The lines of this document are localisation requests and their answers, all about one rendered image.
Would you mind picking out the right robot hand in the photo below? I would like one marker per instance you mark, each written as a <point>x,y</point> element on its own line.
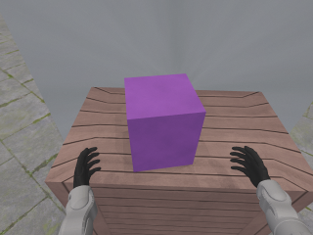
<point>254,167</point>

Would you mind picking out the right robot forearm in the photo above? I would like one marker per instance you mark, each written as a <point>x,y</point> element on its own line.
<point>281,217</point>

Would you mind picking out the pedestal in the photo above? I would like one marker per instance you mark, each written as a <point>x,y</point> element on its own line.
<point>203,198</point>

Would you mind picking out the left robot forearm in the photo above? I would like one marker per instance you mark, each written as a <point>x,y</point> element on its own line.
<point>81,211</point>

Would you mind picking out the left robot hand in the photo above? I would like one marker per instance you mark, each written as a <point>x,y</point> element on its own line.
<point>82,173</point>

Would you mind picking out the carton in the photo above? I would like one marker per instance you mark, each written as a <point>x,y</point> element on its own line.
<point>164,119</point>

